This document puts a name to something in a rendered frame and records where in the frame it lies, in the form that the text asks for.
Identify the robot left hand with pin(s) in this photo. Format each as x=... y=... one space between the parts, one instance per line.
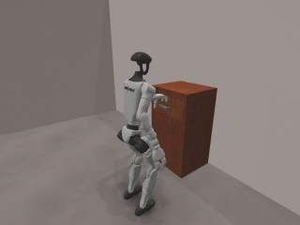
x=160 y=96

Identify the drawer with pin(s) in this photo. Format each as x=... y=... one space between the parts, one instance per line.
x=177 y=109

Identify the robot right forearm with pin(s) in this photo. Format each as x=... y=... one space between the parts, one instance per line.
x=149 y=132

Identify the left robot thigh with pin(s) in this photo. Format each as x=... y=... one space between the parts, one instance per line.
x=138 y=157

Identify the cabinet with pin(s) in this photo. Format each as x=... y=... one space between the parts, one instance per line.
x=186 y=144

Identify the robot right hand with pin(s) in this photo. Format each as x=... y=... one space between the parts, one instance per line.
x=158 y=154

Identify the robot left forearm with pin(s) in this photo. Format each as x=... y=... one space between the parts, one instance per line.
x=155 y=97

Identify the handle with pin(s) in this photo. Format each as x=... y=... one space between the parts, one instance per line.
x=163 y=107

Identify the right robot upper arm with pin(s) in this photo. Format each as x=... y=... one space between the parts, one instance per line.
x=147 y=93

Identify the right robot foot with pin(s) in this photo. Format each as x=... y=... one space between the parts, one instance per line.
x=139 y=210

